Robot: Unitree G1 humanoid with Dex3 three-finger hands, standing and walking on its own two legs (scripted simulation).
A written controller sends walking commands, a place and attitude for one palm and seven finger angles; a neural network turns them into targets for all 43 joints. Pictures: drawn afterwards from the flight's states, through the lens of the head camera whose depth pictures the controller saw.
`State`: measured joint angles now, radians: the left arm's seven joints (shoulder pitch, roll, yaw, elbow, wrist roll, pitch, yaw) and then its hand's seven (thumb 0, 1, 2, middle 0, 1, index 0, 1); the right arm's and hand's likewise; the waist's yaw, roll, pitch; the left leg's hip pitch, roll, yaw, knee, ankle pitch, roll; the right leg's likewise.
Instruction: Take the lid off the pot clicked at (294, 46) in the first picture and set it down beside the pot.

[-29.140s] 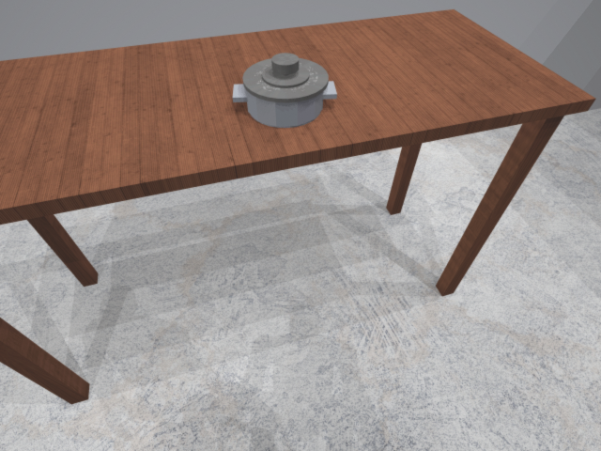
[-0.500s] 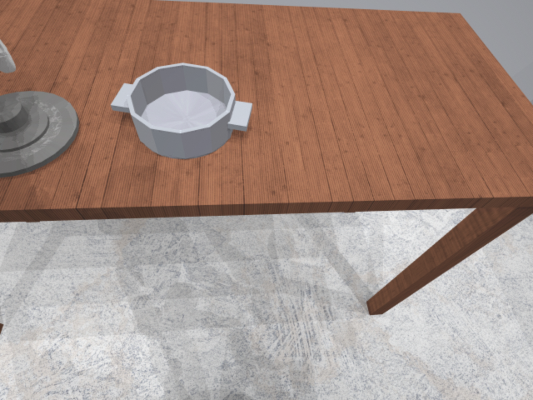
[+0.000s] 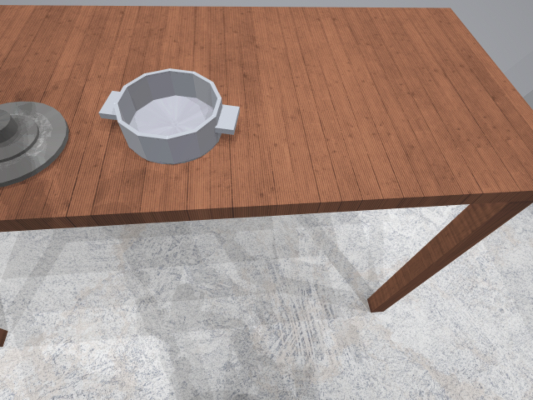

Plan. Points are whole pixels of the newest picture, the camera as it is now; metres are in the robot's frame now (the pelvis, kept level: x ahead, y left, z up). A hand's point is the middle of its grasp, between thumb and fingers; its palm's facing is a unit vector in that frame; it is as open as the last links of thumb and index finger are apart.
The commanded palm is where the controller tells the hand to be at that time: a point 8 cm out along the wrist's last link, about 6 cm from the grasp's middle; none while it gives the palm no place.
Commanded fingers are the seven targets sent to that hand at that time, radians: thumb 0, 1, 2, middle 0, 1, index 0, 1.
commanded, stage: raise the empty hand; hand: left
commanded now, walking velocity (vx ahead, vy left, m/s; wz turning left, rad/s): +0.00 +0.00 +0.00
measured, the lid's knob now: out of the picture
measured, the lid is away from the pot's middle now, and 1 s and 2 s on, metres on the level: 0.24 0.24 0.24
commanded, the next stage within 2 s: draw the hand back to the body in 0.56 s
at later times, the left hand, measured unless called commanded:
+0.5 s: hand out of the picture +0.48 +0.34 +0.29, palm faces -0.18 -0.14 -0.97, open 11.1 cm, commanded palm +0.50 +0.34 +0.35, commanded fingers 0.00 -0.13 0.89 -0.47 -0.63 -0.47 -0.63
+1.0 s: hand out of the picture +0.48 +0.33 +0.28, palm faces -0.17 -0.07 -0.98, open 11.1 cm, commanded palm +0.44 +0.33 +0.34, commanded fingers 0.00 -0.13 0.89 -0.47 -0.63 -0.47 -0.63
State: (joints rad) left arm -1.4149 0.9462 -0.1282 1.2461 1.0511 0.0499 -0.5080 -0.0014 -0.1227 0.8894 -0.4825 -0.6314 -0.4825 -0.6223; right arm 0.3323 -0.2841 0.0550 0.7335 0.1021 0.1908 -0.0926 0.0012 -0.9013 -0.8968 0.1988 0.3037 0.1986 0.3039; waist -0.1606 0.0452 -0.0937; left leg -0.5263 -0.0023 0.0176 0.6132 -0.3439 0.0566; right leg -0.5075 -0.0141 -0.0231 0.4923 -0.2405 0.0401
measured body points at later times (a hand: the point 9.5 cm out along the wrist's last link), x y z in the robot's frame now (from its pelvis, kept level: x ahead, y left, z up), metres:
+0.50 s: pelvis +0.01 -0.01 +0.01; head +0.08 -0.01 +0.45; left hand +0.48 +0.35 +0.35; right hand +0.04 -0.28 -0.12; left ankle -0.04 +0.08 -0.73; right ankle -0.01 -0.15 -0.73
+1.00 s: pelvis +0.01 -0.01 +0.01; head +0.08 -0.01 +0.45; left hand +0.49 +0.33 +0.34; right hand +0.05 -0.28 -0.12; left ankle -0.04 +0.08 -0.73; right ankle -0.01 -0.15 -0.73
